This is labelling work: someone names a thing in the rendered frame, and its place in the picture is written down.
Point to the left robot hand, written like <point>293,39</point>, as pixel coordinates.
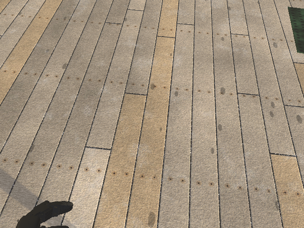
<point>44,211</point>

